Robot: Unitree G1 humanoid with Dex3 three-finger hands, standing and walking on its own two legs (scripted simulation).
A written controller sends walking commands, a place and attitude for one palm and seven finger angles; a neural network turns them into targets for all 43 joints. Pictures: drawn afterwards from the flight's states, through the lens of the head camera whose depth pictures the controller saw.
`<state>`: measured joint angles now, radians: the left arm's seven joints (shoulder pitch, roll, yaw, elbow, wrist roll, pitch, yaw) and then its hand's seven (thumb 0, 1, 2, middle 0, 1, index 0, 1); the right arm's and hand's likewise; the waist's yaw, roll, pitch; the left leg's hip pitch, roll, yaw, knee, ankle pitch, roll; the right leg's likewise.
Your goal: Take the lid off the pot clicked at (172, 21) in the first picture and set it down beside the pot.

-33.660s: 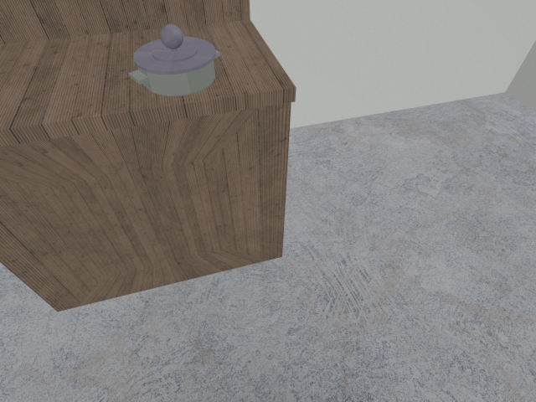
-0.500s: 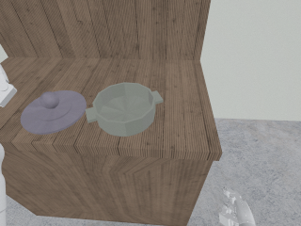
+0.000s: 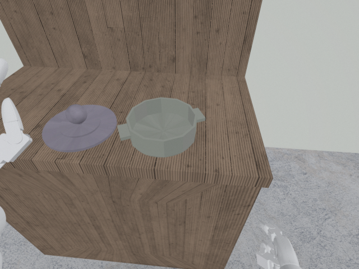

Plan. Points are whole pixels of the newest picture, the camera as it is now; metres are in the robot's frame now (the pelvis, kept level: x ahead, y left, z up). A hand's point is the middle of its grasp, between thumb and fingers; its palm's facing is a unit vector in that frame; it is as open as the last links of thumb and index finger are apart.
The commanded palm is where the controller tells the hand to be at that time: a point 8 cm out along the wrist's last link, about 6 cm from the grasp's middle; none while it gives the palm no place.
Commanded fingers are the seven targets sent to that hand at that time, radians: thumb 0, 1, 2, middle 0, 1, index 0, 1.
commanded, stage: draw the hand back to the body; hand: left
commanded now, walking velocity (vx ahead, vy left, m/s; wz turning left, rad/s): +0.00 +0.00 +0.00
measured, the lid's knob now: (76, 114) +0.44 +0.35 +0.12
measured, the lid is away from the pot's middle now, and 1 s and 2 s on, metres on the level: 0.24 0.24 0.24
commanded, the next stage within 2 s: step back with the hand held close in 0.12 s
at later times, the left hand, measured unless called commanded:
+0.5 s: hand (20, 131) +0.19 +0.24 +0.29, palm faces +0.47 -0.82 -0.32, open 7.4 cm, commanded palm +0.12 +0.30 +0.28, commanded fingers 0.00 0.90 0.90 -0.20 -0.30 -0.20 -0.30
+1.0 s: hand out of the picture +0.12 +0.28 +0.30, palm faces +0.55 -0.81 -0.20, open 7.4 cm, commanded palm +0.06 +0.33 +0.28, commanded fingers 0.00 0.90 0.90 -0.20 -0.30 -0.20 -0.30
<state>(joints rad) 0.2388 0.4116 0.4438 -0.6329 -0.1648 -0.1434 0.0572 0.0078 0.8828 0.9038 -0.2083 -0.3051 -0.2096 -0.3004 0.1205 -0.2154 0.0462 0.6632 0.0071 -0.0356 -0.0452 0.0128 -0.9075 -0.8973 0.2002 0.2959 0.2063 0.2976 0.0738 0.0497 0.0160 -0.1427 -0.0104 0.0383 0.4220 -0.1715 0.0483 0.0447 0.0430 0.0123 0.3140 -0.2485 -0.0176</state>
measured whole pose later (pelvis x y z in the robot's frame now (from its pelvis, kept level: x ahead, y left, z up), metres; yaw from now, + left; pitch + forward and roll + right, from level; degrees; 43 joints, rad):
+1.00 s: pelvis -0.07 +0.05 -0.02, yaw +2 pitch -1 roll -4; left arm 0.15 0.46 0.54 -0.71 -0.10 -0.22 0.15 0.00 0.88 0.90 -0.21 -0.31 -0.21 -0.30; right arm 0.22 -0.21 0.01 0.61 0.05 -0.02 -0.07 0.01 -0.91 -0.90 0.20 0.30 0.21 0.30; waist -0.02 0.02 -0.04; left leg -0.37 0.00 -0.01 0.71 -0.35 0.06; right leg -0.29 0.00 -0.02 0.59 -0.28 0.05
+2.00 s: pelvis -0.33 +0.11 +0.00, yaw -2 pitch -2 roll +0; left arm 0.05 0.46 0.55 -0.48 -0.10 -0.17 0.14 0.00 0.88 0.90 -0.21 -0.31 -0.21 -0.30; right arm 0.27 -0.18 0.03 0.65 0.03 0.01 -0.06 0.02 -0.91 -0.90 0.20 0.30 0.21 0.30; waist 0.05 -0.05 -0.18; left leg -0.44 0.04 0.04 1.01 -0.41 0.02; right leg -0.14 -0.04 -0.09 0.47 -0.32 -0.04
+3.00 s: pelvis -0.28 +0.11 -0.01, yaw +3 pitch +1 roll +1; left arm 0.33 0.18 0.04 1.15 -0.01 0.01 0.03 -0.02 0.93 0.90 -0.20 -0.30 -0.20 -0.30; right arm 0.35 -0.12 -0.02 0.99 -0.01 0.01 -0.05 0.01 -0.91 -0.90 0.20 0.30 0.20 0.30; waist -0.01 -0.01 0.07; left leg -0.25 0.02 0.06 0.55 -0.32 -0.01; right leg -0.22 0.03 0.01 0.58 -0.37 -0.03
